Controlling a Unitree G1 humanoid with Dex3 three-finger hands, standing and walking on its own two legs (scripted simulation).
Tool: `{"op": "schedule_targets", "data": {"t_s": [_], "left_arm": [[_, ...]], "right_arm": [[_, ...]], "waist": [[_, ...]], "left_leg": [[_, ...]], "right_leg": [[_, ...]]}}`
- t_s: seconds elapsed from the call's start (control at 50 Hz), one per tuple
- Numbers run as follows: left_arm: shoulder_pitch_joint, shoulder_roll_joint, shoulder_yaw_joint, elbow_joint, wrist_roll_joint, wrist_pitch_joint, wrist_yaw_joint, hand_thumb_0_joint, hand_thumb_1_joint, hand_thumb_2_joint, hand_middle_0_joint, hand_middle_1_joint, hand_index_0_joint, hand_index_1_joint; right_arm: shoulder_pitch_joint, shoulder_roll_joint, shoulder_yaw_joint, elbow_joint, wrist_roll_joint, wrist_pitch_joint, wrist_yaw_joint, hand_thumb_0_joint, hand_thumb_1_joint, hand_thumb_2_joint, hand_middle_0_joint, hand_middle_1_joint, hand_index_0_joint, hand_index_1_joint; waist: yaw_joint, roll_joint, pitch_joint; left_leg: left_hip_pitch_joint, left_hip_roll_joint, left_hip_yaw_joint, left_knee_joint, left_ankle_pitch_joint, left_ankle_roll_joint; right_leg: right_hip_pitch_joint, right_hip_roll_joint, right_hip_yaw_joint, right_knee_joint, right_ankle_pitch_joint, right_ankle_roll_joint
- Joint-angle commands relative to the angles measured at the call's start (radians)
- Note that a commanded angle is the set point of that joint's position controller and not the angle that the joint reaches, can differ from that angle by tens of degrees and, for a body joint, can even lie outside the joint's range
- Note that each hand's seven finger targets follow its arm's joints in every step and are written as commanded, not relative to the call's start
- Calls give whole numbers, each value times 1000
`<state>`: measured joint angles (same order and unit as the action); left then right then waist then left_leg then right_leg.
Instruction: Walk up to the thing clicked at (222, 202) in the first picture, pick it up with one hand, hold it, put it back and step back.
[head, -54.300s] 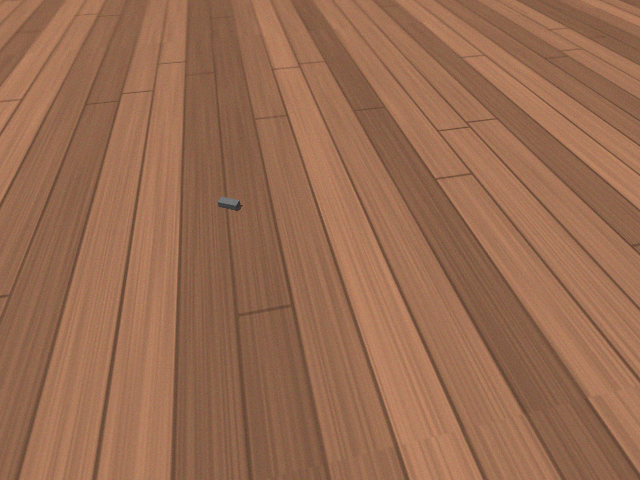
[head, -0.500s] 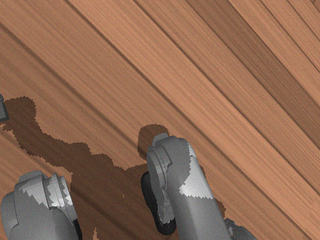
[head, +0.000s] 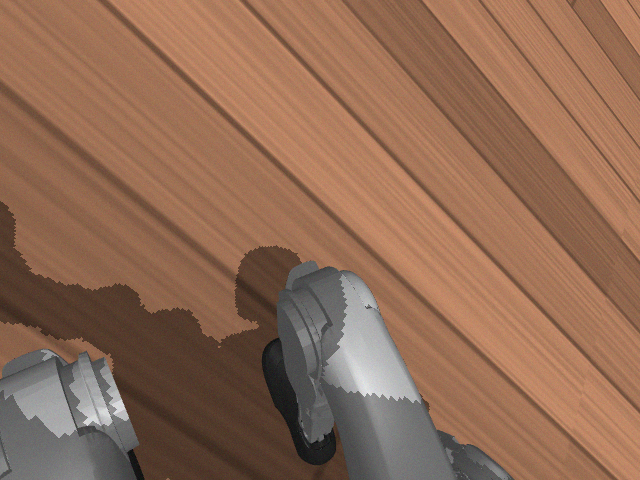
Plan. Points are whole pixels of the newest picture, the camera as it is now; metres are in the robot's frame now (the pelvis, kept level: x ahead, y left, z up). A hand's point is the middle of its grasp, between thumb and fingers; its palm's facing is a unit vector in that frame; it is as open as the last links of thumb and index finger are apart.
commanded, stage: rest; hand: left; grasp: from above
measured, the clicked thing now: out of the picture +0.45 +0.32 -0.28
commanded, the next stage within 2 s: open in 0.40 s
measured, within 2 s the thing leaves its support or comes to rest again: rests again in 0.04 s
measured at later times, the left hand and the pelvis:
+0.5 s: hand out of the picture +0.45 +0.30 -0.24, palm faces -0.43 -0.15 -0.89, open 7.0 cm; pelvis +0.00 +0.00 +0.00, yaw -2 degrees
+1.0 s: hand out of the picture +0.45 +0.30 -0.25, palm faces -0.44 -0.14 -0.89, open 9.7 cm; pelvis +0.00 +0.01 +0.00, yaw -2 degrees
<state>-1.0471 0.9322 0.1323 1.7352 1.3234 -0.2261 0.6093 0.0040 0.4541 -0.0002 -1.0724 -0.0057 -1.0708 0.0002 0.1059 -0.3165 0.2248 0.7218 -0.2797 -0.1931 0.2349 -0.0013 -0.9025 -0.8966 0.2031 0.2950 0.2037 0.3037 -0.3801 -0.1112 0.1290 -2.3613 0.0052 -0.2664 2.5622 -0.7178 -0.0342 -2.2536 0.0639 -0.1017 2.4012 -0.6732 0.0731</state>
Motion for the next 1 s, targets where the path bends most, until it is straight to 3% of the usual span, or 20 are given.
{"op": "schedule_targets", "data": {"t_s": [0.0, 0.16, 0.24, 0.28, 0.34, 0.4, 0.42, 0.48, 0.5, 0.56, 0.58, 0.64, 0.68, 0.7, 0.78, 0.8, 0.86, 0.9, 0.98], "left_arm": [[-275, 202, -12, -95, -1, -14, 58, 0, 987, 142, -1304, -87, -1327, -63], [-291, 231, -5, -73, 5, -6, 99, 0, 985, 145, -1312, -64, -1328, -48], [-305, 229, -15, -68, -4, 9, 98, 0, 978, 149, -1315, -66, -1329, -52], [-294, 258, 1, -51, -6, 13, 106, 0, 966, 138, -1309, -51, -1323, -38], [-283, 251, -2, -44, -7, 18, 101, 0, 951, 128, -1294, -61, -1309, -45], [-290, 240, -25, -51, -15, 15, 90, 0, 956, 136, -1301, -65, -1315, -51], [-287, 262, -9, -40, -16, 15, 94, 0, 950, 142, -1298, -60, -1310, -49], [-282, 253, -27, -21, -21, 14, 88, 0, 938, 130, -1281, -75, -1298, -59], [-277, 263, -14, -29, -19, 12, 91, 0, 858, 151, -1201, -83, -1218, -74], [-279, 245, -36, -32, -19, 11, 84, 0, 618, 145, -961, -124, -978, -111], [-270, 263, -25, -33, -14, 11, 91, 0, 538, 181, -902, -173, -918, -158], [-274, 257, -32, -37, -14, 7, 92, 0, 347, 269, -831, -229, -837, -224], [-300, 246, -46, -47, -25, 4, 92, 0, 294, 312, -796, -265, -798, -265], [-286, 260, -26, -45, -28, 5, 93, 0, 269, 334, -774, -284, -776, -284], [-280, 263, -26, -48, -30, 5, 93, 0, 169, 416, -695, -354, -691, -359], [-278, 252, -46, -47, -28, 8, 86, 0, 146, 433, -682, -368, -676, -375], [-275, 262, -34, -55, -35, 9, 84, 0, 110, 459, -635, -424, -635, -425], [-279, 249, -54, -55, -37, 10, 74, 0, 65, 495, -603, -449, -600, -453], [-279, 268, -42, -69, -40, 11, 73, 0, 1, 552, -551, -498, -544, -505]], "right_arm": [[182, -321, -77, 11, -3, -8, -2, 0, -899, -899, 200, 301, 200, 301], [163, -336, -55, 11, -11, -30, 23, 0, -899, -900, 200, 301, 200, 301], [163, -348, -54, 4, -11, -50, 31, 0, -902, -901, 200, 300, 200, 300], [166, -352, -45, 4, -10, -54, 32, 0, -901, -901, 200, 300, 200, 300], [159, -352, -41, -2, -8, -61, 36, 0, -902, -902, 200, 300, 200, 300], [150, -362, -40, -8, -5, -72, 40, 0, -904, -902, 200, 300, 200, 300], [157, -361, -34, -8, -6, -71, 38, 0, -902, -902, 200, 300, 200, 300], [146, -359, -30, -12, 2, -73, 37, 0, -903, -902, 200, 300, 200, 300], [158, -363, -27, -12, -4, -71, 38, 0, -894, -899, 201, 301, 201, 301], [142, -366, -32, -21, 2, -74, 35, 0, -894, -899, 201, 301, 201, 301], [146, -370, -30, -17, 0, -70, 34, 0, -893, -899, 201, 301, 201, 301], [145, -368, -25, -26, -2, -70, 38, 0, -893, -899, 201, 301, 201, 301], [137, -373, -29, -28, 2, -72, 36, 0, -895, -900, 201, 301, 201, 301], [152, -364, -23, -26, -2, -71, 37, 0, -894, -900, 201, 301, 201, 301], [158, -363, -17, -18, -2, -70, 35, 0, -895, -901, 201, 301, 201, 301], [152, -367, -19, -24, -2, -71, 37, 0, -897, -902, 201, 301, 201, 301], [158, -359, -9, -19, -6, -67, 36, 0, -896, -902, 201, 301, 201, 301], [149, -360, -10, -21, -4, -69, 37, 0, -896, -902, 201, 301, 201, 301], [148, -360, -4, -29, -2, -67, 37, 0, -895, -902, 201, 301, 201, 301]], "waist": [[-45, 523, -644], [-56, 539, -621], [-71, 526, -605], [-67, 529, -606], [-68, 512, -598], [-76, 497, -584], [-75, 489, -588], [-76, 474, -550], [-75, 480, -572], [-75, 502, -562], [-69, 511, -576], [-77, 503, -564], [-84, 501, -549], [-82, 485, -562], [-80, 508, -587], [-85, 520, -578], [-80, 527, -594], [-87, 547, -565], [-78, 535, -572]], "left_leg": [[520, 23, 141, -264, 208, 35], [526, 31, 122, -263, 242, 28], [508, 30, 127, -247, 223, 36], [507, 32, 122, -254, 221, 35], [501, 33, 116, -255, 206, 34], [488, 34, 114, -241, 193, 38], [485, 34, 112, -248, 196, 39], [458, 33, 113, -246, 171, 40], [482, 36, 105, -256, 194, 38], [501, 37, 99, -262, 182, 31], [507, 40, 95, -272, 199, 30], [494, 37, 102, -261, 194, 34], [477, 37, 104, -257, 170, 35], [483, 37, 106, -257, 185, 38], [509, 41, 94, -267, 218, 31], [513, 41, 99, -260, 216, 30], [520, 43, 93, -264, 240, 29], [528, 42, 96, -263, 228, 25], [523, 42, 94, -268, 224, 27]], "right_leg": [[335, 31, -168, -191, 261, -92], [339, 35, -182, -180, 293, -88], [345, 38, -175, -191, 288, -83], [356, 39, -178, -195, 282, -85], [351, 38, -182, -193, 268, -84], [348, 37, -182, -192, 264, -79], [357, 40, -182, -204, 264, -80], [344, 38, -180, -204, 243, -78], [355, 40, -186, -204, 256, -79], [343, 38, -188, -190, 251, -83], [350, 43, -189, -194, 262, -85], [353, 41, -188, -201, 264, -81], [346, 40, -183, -206, 248, -80], [365, 40, -186, -215, 260, -77], [371, 41, -192, -206, 282, -80], [377, 40, -188, -202, 289, -80], [375, 43, -194, -206, 301, -80], [368, 36, -192, -193, 295, -81], [375, 40, -192, -204, 290, -82]]}}
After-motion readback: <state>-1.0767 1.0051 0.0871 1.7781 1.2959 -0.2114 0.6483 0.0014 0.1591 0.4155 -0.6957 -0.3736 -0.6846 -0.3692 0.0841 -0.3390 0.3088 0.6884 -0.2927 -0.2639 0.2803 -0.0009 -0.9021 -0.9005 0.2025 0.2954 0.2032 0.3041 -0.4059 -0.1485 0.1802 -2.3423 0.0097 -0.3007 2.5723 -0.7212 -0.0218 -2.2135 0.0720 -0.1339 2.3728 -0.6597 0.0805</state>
